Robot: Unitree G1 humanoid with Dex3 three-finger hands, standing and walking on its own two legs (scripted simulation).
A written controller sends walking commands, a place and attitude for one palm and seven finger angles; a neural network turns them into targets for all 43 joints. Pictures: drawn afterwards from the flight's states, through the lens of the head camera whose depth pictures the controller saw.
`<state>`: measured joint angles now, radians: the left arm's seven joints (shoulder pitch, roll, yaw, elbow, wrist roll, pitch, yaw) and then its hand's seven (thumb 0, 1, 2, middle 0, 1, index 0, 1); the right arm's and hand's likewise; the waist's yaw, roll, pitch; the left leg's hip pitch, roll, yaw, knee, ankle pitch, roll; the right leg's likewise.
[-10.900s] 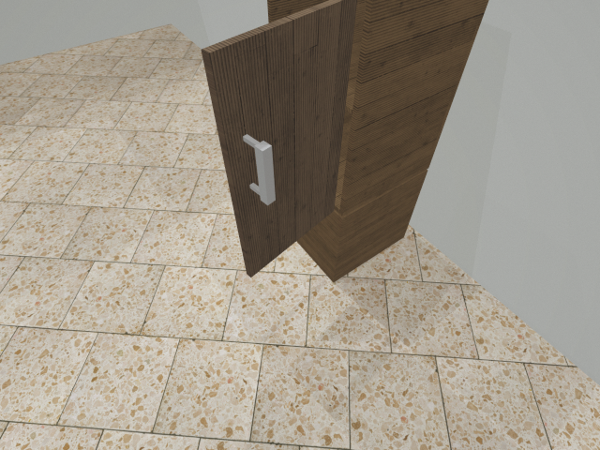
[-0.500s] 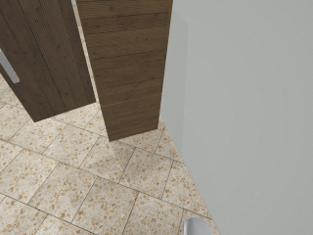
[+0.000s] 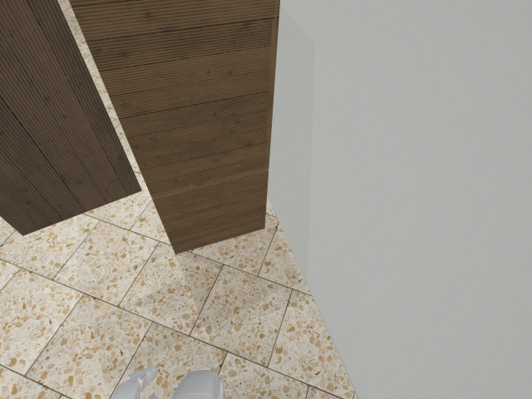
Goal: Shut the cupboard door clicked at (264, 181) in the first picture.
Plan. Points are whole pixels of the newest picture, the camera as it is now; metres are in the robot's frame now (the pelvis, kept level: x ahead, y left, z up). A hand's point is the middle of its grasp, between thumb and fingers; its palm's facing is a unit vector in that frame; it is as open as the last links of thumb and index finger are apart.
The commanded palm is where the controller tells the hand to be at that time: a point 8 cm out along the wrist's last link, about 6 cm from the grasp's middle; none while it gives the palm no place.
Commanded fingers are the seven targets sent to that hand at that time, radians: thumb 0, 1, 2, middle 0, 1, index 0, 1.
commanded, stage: turn to face it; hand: left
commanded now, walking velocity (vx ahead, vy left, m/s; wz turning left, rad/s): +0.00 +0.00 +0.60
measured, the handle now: out of the picture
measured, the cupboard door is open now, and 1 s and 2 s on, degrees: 100 100 100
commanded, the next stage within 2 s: take the last steps up to it in 0.84 s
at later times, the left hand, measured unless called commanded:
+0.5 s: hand out of the picture +0.07 +0.27 -0.17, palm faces +0.27 -0.93 -0.26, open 7.4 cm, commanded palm none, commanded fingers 0.00 0.90 0.90 -0.20 -0.30 -0.20 -0.30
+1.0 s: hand out of the picture +0.03 +0.17 -0.15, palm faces +0.47 -0.85 -0.26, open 7.3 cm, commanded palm none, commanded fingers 0.00 0.90 0.90 -0.20 -0.30 -0.20 -0.30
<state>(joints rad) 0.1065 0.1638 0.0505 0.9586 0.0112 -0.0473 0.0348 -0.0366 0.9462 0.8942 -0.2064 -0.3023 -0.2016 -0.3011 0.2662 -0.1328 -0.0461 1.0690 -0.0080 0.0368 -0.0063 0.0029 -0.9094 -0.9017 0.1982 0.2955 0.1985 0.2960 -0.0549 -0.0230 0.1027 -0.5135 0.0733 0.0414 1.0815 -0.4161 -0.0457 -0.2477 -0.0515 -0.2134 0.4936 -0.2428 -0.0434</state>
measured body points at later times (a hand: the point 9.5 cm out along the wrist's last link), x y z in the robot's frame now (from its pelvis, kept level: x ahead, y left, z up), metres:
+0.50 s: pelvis +0.05 +0.04 +0.00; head +0.09 +0.07 +0.45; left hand +0.05 +0.32 -0.15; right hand +0.20 -0.18 -0.13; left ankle +0.06 +0.13 -0.74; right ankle +0.07 -0.13 -0.67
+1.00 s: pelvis +0.07 -0.03 +0.01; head +0.11 -0.02 +0.45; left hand +0.00 +0.21 -0.13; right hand +0.25 -0.23 -0.15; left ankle -0.02 +0.10 -0.68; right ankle +0.08 -0.12 -0.74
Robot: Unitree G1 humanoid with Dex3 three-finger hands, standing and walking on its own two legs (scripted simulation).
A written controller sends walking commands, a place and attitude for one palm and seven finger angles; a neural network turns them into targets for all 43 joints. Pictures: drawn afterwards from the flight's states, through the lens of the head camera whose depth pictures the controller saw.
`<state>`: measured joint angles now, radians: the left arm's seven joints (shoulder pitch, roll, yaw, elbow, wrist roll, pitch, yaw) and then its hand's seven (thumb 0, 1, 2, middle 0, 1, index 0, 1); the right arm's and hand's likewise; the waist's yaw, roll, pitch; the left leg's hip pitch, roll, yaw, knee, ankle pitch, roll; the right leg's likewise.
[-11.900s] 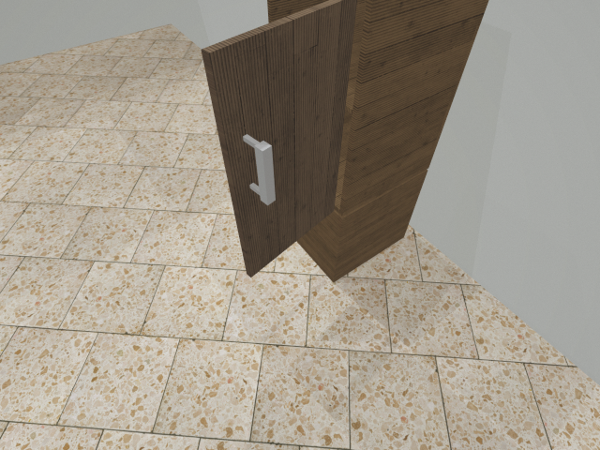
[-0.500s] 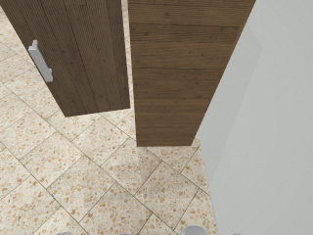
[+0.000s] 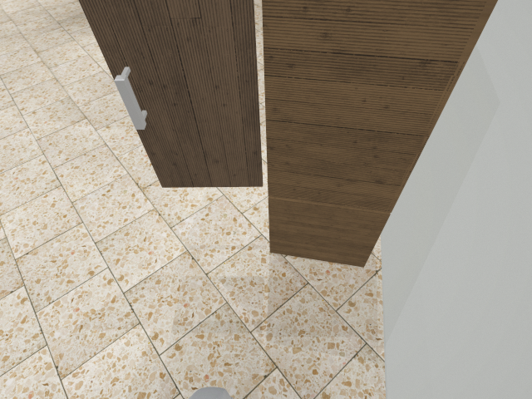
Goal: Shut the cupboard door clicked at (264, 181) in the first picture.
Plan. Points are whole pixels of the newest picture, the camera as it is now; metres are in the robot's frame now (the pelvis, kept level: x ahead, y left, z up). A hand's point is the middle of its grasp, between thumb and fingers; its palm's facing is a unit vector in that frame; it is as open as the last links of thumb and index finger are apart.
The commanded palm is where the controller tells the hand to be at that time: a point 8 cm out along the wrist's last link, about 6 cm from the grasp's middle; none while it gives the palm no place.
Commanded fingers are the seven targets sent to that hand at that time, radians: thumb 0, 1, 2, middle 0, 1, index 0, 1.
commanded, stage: take the last steps up to it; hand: left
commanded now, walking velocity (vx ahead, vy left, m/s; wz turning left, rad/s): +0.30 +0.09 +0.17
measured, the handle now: (133, 98) +0.72 +0.37 +0.01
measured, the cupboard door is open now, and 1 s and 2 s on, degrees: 100 100 100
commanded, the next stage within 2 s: come to a stop and stand still in 0.80 s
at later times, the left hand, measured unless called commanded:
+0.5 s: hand out of the picture +0.13 +0.20 -0.17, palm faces +0.05 -0.97 -0.23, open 7.4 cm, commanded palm none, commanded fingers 0.00 0.90 0.90 -0.20 -0.30 -0.20 -0.30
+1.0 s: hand (176, 381) +0.17 +0.18 -0.19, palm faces +0.19 -0.97 -0.14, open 7.4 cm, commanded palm none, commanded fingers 0.00 0.90 0.90 -0.20 -0.30 -0.20 -0.30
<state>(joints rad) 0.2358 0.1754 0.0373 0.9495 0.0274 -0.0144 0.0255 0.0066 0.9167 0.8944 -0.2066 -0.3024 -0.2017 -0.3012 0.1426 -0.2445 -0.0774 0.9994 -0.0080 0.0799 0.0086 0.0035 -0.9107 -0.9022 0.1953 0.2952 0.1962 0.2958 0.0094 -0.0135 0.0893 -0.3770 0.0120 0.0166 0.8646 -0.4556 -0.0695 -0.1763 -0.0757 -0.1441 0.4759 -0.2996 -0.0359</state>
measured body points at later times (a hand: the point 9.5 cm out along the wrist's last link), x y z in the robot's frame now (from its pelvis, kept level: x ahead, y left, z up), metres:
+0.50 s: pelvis +0.09 +0.01 -0.01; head +0.11 -0.01 +0.44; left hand +0.13 +0.26 -0.15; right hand +0.05 -0.22 -0.18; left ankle -0.01 +0.13 -0.74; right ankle +0.14 -0.08 -0.74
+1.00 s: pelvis +0.25 +0.04 -0.02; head +0.28 +0.06 +0.43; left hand +0.16 +0.24 -0.18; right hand +0.39 -0.17 -0.16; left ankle +0.32 +0.15 -0.75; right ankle +0.15 -0.08 -0.74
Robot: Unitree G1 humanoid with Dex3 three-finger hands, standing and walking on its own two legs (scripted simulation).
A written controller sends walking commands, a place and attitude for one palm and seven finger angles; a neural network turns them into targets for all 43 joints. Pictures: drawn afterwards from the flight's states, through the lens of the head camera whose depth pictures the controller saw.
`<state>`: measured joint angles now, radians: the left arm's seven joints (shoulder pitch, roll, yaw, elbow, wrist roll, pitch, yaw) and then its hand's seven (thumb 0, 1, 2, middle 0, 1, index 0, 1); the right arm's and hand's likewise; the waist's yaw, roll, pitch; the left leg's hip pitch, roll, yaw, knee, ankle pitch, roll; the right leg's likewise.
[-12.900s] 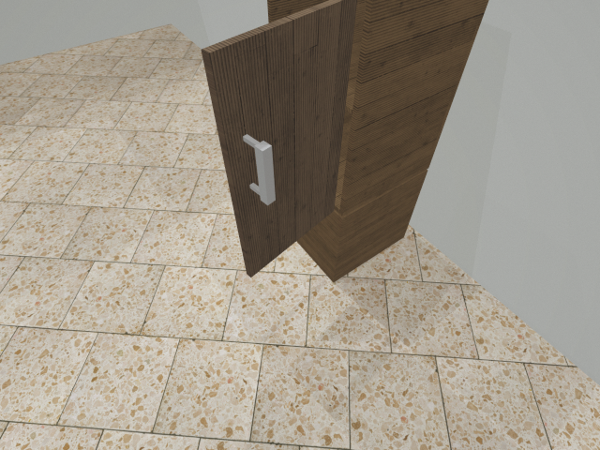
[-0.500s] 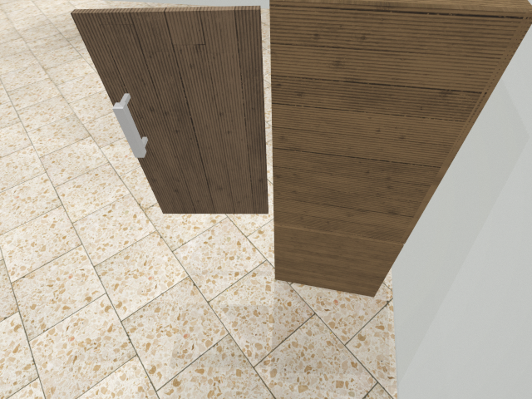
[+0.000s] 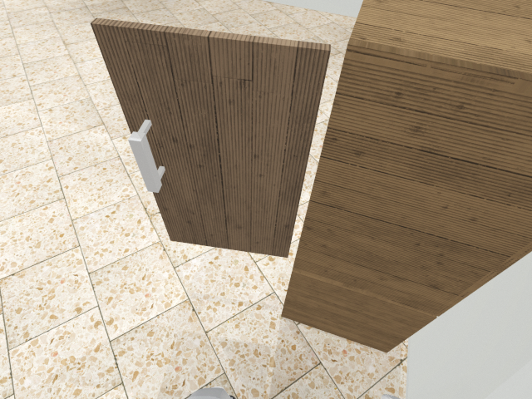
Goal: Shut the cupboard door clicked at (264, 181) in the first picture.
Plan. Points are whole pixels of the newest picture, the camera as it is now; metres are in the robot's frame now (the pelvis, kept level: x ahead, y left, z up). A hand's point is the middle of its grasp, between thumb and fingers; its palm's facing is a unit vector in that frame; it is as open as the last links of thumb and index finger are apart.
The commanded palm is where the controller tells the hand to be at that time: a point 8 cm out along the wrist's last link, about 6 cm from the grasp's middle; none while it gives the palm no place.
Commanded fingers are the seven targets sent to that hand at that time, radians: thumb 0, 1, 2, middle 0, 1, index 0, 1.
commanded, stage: come to a stop and stand still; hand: left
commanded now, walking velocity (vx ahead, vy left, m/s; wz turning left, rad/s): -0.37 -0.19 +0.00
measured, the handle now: (150, 157) +0.50 +0.28 +0.03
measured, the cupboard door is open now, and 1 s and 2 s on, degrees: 100 100 100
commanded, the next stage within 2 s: look again from close up in 0.80 s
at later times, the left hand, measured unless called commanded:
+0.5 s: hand out of the picture +0.06 +0.16 -0.15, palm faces -0.04 -0.95 -0.30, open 7.4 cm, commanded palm none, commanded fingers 0.00 0.90 0.90 -0.20 -0.30 -0.20 -0.30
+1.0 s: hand out of the picture -0.02 +0.11 -0.16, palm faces -0.04 -0.98 -0.21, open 7.4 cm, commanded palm none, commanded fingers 0.00 0.90 0.90 -0.20 -0.30 -0.20 -0.30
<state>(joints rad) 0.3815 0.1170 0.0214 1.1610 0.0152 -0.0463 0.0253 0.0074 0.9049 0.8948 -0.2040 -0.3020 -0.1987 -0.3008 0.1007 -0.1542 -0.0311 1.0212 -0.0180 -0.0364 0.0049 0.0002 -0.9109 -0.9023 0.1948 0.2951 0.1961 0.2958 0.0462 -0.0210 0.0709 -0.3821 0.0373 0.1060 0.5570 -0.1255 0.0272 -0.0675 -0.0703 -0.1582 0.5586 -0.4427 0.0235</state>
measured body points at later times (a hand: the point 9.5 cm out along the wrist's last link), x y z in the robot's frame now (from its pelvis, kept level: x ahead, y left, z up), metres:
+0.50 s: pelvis -0.02 -0.05 +0.00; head +0.00 -0.07 +0.45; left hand +0.06 +0.21 -0.13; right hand +0.00 -0.31 -0.15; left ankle +0.05 +0.09 -0.70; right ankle -0.05 -0.16 -0.73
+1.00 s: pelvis -0.04 -0.06 +0.01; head -0.01 -0.06 +0.46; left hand -0.02 +0.17 -0.15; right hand -0.02 -0.29 -0.15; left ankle -0.04 +0.05 -0.73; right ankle -0.05 -0.16 -0.73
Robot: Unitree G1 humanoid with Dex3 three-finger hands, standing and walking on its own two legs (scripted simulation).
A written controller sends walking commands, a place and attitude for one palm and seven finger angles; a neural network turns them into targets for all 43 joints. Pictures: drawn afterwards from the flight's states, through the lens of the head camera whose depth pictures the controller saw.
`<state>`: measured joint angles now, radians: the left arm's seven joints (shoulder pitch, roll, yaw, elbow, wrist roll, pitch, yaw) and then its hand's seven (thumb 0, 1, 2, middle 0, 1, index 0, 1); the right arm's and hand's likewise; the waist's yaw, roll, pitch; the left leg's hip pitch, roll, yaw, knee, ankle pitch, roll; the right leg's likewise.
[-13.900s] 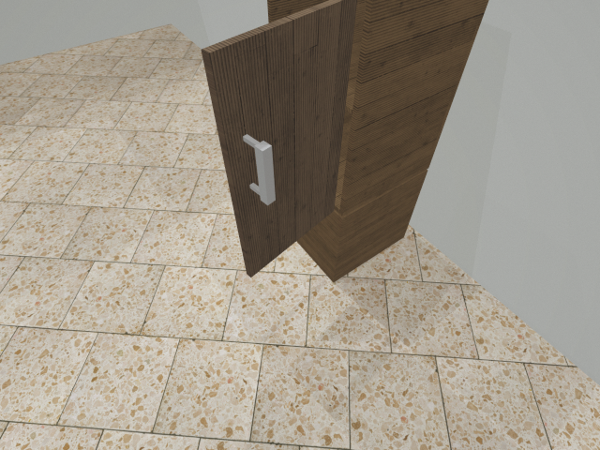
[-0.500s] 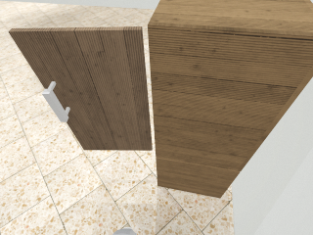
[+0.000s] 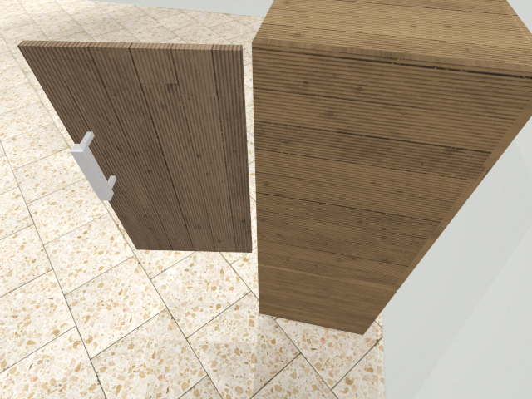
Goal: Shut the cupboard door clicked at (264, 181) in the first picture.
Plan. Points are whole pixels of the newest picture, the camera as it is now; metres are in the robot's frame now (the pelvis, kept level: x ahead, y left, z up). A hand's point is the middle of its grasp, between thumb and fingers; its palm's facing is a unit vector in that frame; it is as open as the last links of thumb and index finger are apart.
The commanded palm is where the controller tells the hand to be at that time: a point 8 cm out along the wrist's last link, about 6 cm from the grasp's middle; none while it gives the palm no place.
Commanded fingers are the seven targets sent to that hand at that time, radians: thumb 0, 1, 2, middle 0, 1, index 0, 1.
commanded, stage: look again from close up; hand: left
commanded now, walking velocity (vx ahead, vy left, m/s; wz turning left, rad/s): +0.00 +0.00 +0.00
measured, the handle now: (97, 167) +0.51 +0.36 +0.02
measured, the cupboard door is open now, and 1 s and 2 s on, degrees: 100 100 100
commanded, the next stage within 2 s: shuffle to correct the standing spot in 0.44 s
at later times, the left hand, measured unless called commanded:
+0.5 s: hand out of the picture -0.04 +0.19 -0.18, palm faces +0.04 -0.98 -0.17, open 7.4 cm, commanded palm none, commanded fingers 0.00 0.90 0.90 -0.20 -0.30 -0.20 -0.30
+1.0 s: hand out of the picture +0.02 +0.24 -0.18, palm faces +0.05 -0.98 -0.18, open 7.4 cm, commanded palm none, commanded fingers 0.00 0.90 0.90 -0.20 -0.30 -0.20 -0.30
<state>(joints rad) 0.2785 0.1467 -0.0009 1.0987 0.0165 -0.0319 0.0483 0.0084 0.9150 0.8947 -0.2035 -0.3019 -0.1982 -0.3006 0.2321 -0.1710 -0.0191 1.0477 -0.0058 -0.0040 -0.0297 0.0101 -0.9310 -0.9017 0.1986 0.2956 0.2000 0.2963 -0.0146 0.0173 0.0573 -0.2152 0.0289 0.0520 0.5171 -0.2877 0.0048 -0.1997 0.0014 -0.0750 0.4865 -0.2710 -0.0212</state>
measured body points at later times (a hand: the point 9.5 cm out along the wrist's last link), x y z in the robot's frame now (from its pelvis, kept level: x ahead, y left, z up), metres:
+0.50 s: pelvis -0.03 +0.02 +0.00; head -0.02 +0.03 +0.45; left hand -0.04 +0.24 -0.16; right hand -0.03 -0.19 -0.15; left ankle -0.01 +0.11 -0.74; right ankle -0.01 -0.10 -0.74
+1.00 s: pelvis +0.02 +0.06 +0.00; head +0.04 +0.08 +0.45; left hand +0.02 +0.29 -0.16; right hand +0.00 -0.16 -0.15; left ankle -0.01 +0.11 -0.74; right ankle +0.00 -0.06 -0.69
